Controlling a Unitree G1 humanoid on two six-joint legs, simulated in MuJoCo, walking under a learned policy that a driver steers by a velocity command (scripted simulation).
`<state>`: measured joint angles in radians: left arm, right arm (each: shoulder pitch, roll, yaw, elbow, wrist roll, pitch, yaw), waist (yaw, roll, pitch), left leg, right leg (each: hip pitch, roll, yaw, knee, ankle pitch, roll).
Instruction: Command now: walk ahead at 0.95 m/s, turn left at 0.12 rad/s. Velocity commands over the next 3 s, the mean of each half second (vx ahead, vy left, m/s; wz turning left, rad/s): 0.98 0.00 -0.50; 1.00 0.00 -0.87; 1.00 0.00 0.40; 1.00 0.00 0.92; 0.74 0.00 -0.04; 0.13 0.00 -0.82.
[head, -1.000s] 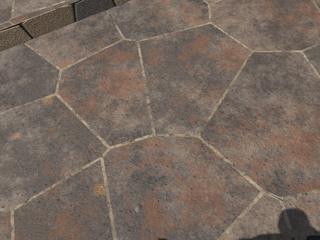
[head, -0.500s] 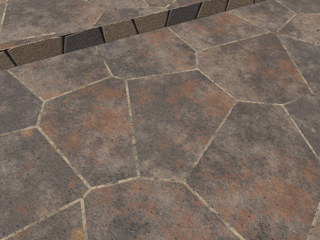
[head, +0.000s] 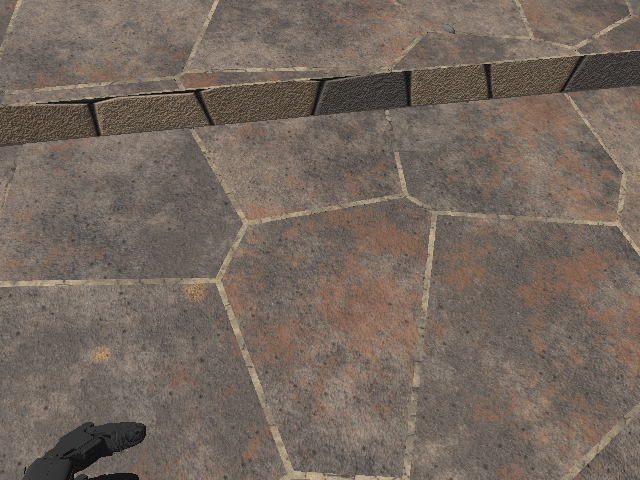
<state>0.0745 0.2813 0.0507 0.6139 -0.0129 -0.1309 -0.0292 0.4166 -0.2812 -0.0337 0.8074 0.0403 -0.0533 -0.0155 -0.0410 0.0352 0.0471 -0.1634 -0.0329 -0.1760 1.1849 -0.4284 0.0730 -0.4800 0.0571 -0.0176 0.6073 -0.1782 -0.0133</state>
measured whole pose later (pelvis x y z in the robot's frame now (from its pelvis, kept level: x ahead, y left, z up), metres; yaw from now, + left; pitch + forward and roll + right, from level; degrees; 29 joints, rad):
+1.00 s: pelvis +0.80 -0.18 +0.02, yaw -46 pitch -2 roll +1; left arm 0.43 0.26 0.04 0.73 -0.01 -0.07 -0.01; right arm 0.06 -0.29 -0.01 0.59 -0.02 -0.13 0.00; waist 0.06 0.03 0.07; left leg -0.68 0.12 -0.14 0.95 -0.10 -0.04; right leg -0.11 0.18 0.10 0.42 -0.26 -0.16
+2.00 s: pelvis +1.56 -0.64 +0.02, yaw -1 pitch +2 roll -1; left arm 0.53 0.25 0.01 0.98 0.02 -0.05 0.02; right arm -0.01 -0.16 0.07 0.37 0.02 0.01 0.03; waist 0.05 -0.03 0.02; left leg -1.23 0.08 0.05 1.77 -0.32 0.04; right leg 0.06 -0.05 -0.17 0.26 -0.34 0.03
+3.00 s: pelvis +2.15 -0.61 +0.16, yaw -32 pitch +2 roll +1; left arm 0.19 0.34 0.09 0.57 -0.02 0.06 0.05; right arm 0.08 -0.30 -0.06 0.67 -0.01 -0.05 -0.03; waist 0.02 0.01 0.04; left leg -0.49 -0.08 -0.20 0.64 -0.19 -0.08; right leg -0.29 0.27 0.43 0.51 -0.18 -0.06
